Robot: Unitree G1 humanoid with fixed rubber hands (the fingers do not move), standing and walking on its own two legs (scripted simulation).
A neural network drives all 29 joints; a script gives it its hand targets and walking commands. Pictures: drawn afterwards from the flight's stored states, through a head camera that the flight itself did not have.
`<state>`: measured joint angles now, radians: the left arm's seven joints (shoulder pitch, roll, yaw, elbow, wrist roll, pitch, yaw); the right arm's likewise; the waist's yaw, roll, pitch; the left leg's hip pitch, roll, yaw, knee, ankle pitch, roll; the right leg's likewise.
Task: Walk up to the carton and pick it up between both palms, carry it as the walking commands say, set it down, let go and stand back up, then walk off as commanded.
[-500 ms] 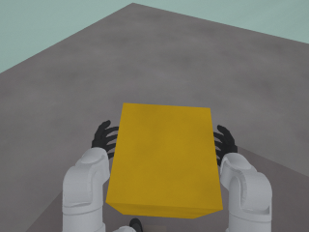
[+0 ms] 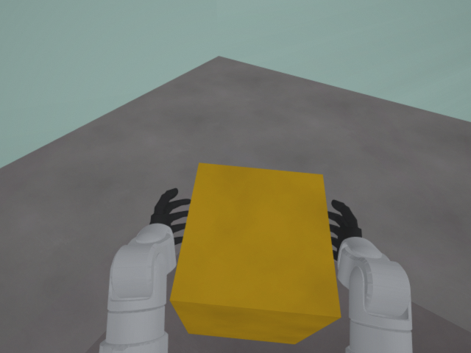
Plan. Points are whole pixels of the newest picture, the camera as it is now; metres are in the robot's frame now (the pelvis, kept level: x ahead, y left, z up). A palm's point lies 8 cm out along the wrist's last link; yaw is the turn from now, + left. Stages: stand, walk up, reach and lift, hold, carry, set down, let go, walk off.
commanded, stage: carry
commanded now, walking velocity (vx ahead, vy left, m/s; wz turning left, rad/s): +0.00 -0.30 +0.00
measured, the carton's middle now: (250, 260) +0.28 +0.01 +0.04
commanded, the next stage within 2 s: none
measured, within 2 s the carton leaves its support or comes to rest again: neither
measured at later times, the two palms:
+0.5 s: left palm (210, 147) +0.55 +0.12 +0.07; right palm (339, 150) +0.53 -0.17 +0.09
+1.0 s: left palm (280, 132) +0.59 -0.04 +0.10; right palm (409, 156) +0.54 -0.33 +0.08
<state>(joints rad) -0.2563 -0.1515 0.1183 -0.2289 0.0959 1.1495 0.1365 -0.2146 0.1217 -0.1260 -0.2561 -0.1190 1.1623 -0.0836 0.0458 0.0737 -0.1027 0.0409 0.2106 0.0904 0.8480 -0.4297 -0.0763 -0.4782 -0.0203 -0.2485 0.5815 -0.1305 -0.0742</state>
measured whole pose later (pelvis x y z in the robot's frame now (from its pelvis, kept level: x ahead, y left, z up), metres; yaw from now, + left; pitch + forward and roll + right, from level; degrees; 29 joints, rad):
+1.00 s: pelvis +0.28 -0.16 +0.01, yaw -2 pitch +2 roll -1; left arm -0.31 -0.17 0.14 -0.22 0.10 1.21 0.13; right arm -0.21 0.14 -0.15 -0.30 -0.11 1.24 -0.10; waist -0.03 0.05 0.00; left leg -0.46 0.07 0.14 0.88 -0.49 -0.03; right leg -0.41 0.03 -0.14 0.54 -0.18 -0.08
